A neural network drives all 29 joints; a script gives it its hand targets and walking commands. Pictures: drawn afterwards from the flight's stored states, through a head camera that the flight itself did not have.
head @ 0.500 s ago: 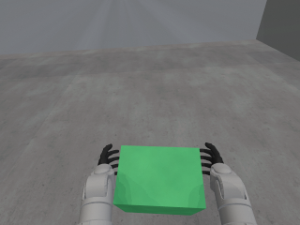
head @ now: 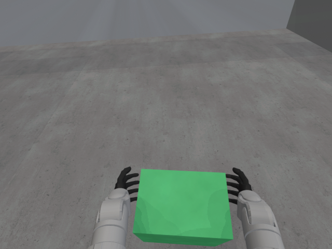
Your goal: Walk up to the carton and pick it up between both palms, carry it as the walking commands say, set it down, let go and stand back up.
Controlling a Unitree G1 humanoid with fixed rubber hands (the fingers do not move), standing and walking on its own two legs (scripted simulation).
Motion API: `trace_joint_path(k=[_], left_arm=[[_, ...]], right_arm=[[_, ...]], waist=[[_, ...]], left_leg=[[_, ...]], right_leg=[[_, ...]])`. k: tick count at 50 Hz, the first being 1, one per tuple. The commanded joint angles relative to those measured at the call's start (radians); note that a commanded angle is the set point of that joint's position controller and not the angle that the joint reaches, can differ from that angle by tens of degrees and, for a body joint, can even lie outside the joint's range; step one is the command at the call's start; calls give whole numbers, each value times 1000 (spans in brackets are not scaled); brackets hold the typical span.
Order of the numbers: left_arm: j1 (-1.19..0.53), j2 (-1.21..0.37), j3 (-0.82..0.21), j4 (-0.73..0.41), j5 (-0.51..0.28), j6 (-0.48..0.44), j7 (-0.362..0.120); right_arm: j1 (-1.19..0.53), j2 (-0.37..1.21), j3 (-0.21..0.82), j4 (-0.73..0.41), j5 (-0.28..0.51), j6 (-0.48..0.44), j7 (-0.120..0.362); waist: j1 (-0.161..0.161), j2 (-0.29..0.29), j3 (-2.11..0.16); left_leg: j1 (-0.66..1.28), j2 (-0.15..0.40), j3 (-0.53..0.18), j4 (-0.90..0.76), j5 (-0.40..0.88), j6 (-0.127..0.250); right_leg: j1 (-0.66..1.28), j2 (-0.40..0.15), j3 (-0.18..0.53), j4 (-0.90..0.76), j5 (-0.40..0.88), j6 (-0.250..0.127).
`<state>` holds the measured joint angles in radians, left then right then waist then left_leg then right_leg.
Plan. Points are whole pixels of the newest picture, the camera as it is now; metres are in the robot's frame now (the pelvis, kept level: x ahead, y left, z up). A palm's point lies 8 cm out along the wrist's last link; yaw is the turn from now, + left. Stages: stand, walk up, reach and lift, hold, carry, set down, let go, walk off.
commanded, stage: set down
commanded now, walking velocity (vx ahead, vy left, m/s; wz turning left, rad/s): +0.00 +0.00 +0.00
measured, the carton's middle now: (180, 210) +0.29 -0.01 -0.10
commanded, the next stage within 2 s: none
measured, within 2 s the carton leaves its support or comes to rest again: neither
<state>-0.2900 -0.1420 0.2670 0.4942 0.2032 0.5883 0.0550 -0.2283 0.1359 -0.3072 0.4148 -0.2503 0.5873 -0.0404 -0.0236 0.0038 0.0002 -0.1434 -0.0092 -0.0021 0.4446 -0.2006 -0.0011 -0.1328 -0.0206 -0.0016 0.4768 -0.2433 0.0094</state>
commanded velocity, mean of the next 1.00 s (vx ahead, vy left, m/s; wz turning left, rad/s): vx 0.00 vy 0.00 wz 0.00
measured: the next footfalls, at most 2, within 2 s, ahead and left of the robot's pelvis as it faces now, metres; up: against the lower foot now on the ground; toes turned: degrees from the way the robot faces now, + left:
none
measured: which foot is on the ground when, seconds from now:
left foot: down 0.00-1.00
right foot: down 0.00-1.00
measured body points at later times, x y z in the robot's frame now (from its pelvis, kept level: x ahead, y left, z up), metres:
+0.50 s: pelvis +0.00 +0.00 -0.02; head +0.12 -0.01 +0.42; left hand +0.32 +0.14 -0.10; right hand +0.29 -0.18 -0.10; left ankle +0.03 +0.12 -0.74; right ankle +0.02 -0.12 -0.74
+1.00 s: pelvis -0.07 +0.00 -0.10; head +0.11 -0.01 +0.31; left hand +0.35 +0.13 -0.16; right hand +0.31 -0.18 -0.17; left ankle +0.03 +0.12 -0.74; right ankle +0.02 -0.12 -0.74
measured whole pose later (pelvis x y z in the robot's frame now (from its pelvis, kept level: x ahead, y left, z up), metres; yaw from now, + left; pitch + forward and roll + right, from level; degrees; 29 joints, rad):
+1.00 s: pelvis -0.07 +0.00 -0.10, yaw -1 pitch +29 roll +2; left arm -0.69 -0.11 0.45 0.65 0.22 0.21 0.08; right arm -0.58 0.14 -0.43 0.51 -0.25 0.26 -0.07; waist -0.03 0.01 -0.10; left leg -1.26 -0.05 -0.03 1.04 -0.28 0.00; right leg -1.27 0.01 0.06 1.08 -0.32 0.01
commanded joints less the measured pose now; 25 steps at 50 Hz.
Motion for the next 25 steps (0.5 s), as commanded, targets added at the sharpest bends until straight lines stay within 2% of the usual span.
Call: trace_joint_path(k=[1,2,3,4,5,7,8,9,10,12,13,14,15,16,17,18,19,20,21,22,23,24,25], left_arm=[[-562,-861,-420,-14,-74,-131,-314],[-556,-855,-447,-20,-70,-144,-307],[-550,-835,-421,-10,-54,-154,-300],[-554,-842,-412,0,-51,-165,-296],[-534,-830,-418,11,-53,-172,-296],[-505,-818,-370,41,-24,-192,-289],[-545,-811,-413,-19,-47,-218,-286],[-523,-795,-406,6,-36,-223,-286],[-482,-810,-376,25,-15,-232,-278],[-491,-800,-403,27,-40,-277,-276],[-468,-805,-389,44,-30,-291,-269],[-489,-803,-421,27,-33,-311,-266],[-477,-812,-420,36,-37,-331,-267],[-423,-820,-399,78,-23,-346,-265],[-419,-785,-386,81,-19,-368,-262],[-412,-802,-410,72,-22,-388,-261],[-442,-807,-434,60,-29,-415,-258],[-437,-808,-442,62,-17,-431,-253],[-469,-783,-452,54,-27,-457,-249],[-472,-795,-456,56,-31,-465,-247],[-469,-762,-421,60,-36,-493,-250],[-485,-781,-436,85,-27,-499,-251],[-524,-773,-455,62,-35,-521,-246]], right_arm=[[-555,842,399,115,107,-111,322],[-523,856,409,107,112,-128,322],[-523,848,391,120,106,-139,315],[-524,830,367,125,80,-143,311],[-493,817,370,156,89,-154,302],[-499,794,364,136,56,-177,295],[-458,820,372,173,63,-189,290],[-444,804,362,155,53,-202,285],[-471,814,373,143,68,-224,289],[-453,807,378,152,78,-262,287],[-441,786,380,157,63,-274,283],[-418,821,386,156,67,-294,283],[-407,796,390,157,67,-315,279],[-444,772,411,132,73,-338,272],[-410,774,407,161,59,-353,265],[-405,785,431,140,76,-377,268],[-415,798,434,145,73,-396,267],[-416,783,436,152,78,-418,269],[-414,751,429,153,75,-440,263],[-398,749,439,167,74,-447,258],[-459,782,456,182,81,-460,262],[-505,756,466,125,82,-482,254],[-545,774,486,101,94,-496,256]], waist=[[1,-34,-178],[-14,19,-181],[-9,-8,-216],[-40,-47,-198],[-31,-15,-166],[-27,-46,-195],[-28,-39,-219],[-46,-24,-215],[-24,-2,-277],[-30,7,-314],[-39,-12,-323],[-60,-15,-382],[-57,5,-415],[-34,-9,-443],[-33,-35,-462],[-30,13,-524],[-48,-7,-557],[-50,20,-586],[-58,11,-608],[-52,28,-614],[11,-57,-642],[-9,-4,-639],[-5,-37,-692]], left_leg=[[15,-67,-80,3,31,26],[-9,-72,-73,9,46,22],[-26,-75,-85,25,77,26],[-10,-67,-93,21,38,31],[-45,-72,-86,25,60,25],[-64,-78,-104,37,65,30],[-67,-83,-94,52,86,30],[-93,-76,-104,59,116,31],[-86,-84,-107,69,178,27],[-115,-77,-103,84,207,28],[-155,-85,-111,97,236,23],[-151,-88,-117,113,295,24],[-180,-89,-107,139,306,20],[-196,-91,-111,160,362,15],[-233,-86,-119,175,384,21],[-228,-95,-114,195,386,15],[-219,-95,-121,218,428,16],[-256,-101,-120,242,454,6],[-293,-98,-120,259,443,4],[-328,-101,-111,269,432,-4],[-374,-98,-103,278,371,8],[-391,-112,-91,294,328,3],[-411,-105,-99,316,318,8]], right_leg=[[-153,89,78,-46,65,-30],[-139,86,83,-32,93,-35],[-158,88,84,-18,120,-34],[-194,90,79,-19,75,-30],[-190,87,86,-23,104,-32],[-190,91,89,-4,116,-29],[-192,90,97,-1,133,-30],[-209,83,95,20,166,-31],[-211,86,102,34,206,-34],[-231,91,107,56,244,-35],[-240,95,101,78,276,-36],[-251,98,105,94,339,-34],[-269,98,107,104,353,-34],[-283,102,113,119,408,-30],[-303,101,118,138,429,-30],[-291,99,123,159,430,-36],[-363,116,114,178,453,-28],[-405,121,104,196,466,-29],[-408,120,109,207,480,-28],[-399,124,102,229,495,-31],[-447,123,107,233,396,-17],[-468,124,107,236,373,-23],[-496,130,94,275,354,-15]])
